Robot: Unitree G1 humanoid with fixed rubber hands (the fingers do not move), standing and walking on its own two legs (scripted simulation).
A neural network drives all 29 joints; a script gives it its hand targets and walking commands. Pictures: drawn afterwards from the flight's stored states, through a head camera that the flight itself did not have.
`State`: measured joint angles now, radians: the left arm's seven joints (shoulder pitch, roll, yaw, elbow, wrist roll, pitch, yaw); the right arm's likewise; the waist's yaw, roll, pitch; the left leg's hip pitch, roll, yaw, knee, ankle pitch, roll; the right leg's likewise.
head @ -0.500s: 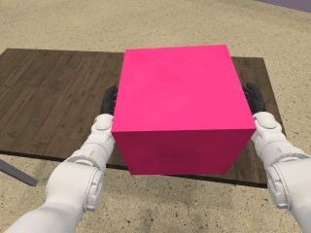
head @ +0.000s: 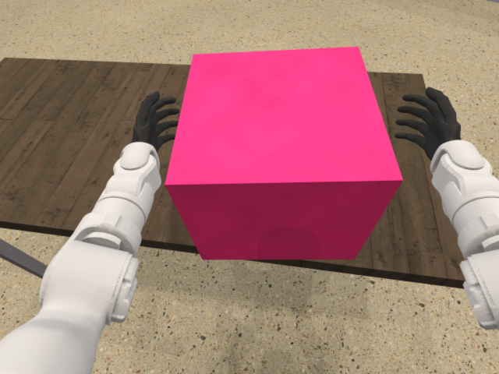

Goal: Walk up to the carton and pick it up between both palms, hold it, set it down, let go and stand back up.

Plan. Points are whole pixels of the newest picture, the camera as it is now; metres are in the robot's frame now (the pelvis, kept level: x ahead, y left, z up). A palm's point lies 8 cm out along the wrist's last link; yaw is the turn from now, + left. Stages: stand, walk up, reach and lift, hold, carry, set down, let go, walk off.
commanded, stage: set down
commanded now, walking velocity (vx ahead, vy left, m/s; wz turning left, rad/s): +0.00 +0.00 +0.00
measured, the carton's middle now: (275, 159) +0.49 +0.02 +0.04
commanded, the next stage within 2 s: none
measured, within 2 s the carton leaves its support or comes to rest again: neither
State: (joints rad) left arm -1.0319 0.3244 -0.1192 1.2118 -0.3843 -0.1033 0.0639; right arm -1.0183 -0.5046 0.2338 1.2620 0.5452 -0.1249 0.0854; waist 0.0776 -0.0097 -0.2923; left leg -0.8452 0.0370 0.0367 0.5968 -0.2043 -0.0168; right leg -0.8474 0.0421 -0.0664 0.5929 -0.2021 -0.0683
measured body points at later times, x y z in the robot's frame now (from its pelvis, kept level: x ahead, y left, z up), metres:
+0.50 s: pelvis +0.02 +0.01 +0.02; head +0.07 +0.01 +0.47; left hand +0.48 +0.25 +0.20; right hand +0.50 -0.24 +0.20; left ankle +0.02 +0.13 -0.71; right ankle +0.02 -0.07 -0.71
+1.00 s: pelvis +0.01 +0.01 +0.03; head +0.05 +0.02 +0.48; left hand +0.42 +0.26 +0.15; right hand +0.45 -0.23 +0.15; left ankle +0.02 +0.13 -0.71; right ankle +0.02 -0.07 -0.71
